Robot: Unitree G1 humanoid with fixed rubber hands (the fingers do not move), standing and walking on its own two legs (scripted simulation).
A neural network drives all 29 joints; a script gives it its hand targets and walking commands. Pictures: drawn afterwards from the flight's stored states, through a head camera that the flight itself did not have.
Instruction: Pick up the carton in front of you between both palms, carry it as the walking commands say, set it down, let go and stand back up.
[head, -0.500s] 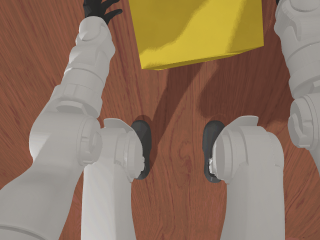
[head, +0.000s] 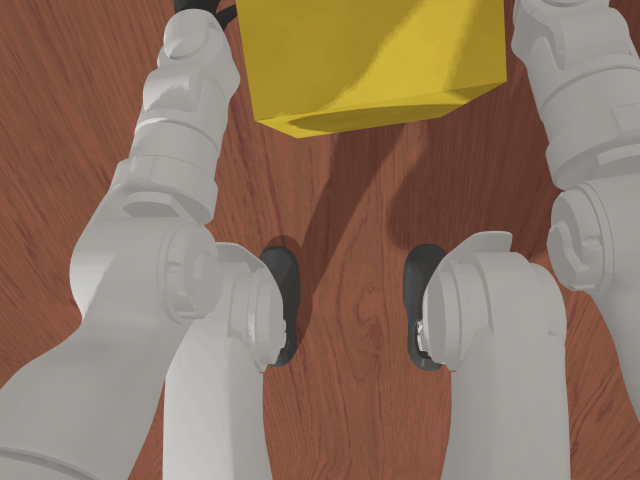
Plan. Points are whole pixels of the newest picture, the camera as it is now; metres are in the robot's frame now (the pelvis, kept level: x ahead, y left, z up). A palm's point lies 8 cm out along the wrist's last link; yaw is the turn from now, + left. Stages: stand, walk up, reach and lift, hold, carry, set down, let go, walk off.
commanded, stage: reach and lift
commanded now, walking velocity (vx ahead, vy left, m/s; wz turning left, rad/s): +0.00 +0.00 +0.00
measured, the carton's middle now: (360, 25) +0.54 -0.05 -0.23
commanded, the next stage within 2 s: none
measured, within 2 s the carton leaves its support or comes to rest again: neither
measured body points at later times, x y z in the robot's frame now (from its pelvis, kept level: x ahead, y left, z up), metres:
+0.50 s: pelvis +0.00 +0.02 +0.10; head +0.25 -0.04 +0.47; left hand +0.51 +0.10 +0.04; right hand +0.50 -0.21 +0.04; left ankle +0.13 +0.14 -0.33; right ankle +0.11 -0.12 -0.33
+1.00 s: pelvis +0.04 +0.02 +0.23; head +0.21 -0.03 +0.64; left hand +0.49 +0.10 +0.19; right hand +0.46 -0.20 +0.18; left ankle +0.13 +0.14 -0.33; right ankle +0.11 -0.12 -0.33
